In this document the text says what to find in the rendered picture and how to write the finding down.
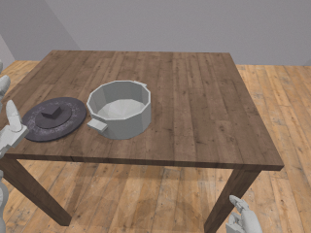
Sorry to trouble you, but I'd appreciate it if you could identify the table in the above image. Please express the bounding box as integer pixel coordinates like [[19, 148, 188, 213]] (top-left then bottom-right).
[[0, 50, 285, 233]]

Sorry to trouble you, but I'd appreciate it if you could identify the right robot hand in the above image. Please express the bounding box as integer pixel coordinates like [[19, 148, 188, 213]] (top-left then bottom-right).
[[225, 195, 262, 233]]

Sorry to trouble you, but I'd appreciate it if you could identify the left robot hand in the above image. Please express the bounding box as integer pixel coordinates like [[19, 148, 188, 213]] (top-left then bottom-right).
[[0, 60, 29, 159]]

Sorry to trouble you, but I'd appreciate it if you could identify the knob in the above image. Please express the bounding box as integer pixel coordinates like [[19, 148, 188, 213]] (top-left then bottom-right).
[[41, 105, 61, 118]]

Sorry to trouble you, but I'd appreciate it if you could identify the lid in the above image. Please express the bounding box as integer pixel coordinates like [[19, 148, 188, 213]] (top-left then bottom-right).
[[21, 97, 86, 143]]

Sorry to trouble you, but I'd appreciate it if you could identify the pot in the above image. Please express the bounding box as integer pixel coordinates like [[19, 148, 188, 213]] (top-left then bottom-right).
[[86, 80, 152, 140]]

